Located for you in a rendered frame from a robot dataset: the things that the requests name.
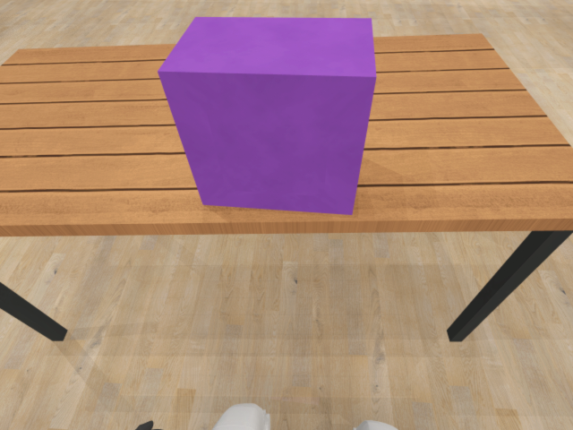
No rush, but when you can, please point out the table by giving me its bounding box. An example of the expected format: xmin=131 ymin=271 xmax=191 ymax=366
xmin=0 ymin=33 xmax=573 ymax=341

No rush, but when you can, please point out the carton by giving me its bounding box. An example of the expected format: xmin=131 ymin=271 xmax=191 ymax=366
xmin=158 ymin=17 xmax=376 ymax=215

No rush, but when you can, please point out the robot left thigh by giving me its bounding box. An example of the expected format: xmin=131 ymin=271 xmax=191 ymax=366
xmin=212 ymin=403 xmax=270 ymax=430

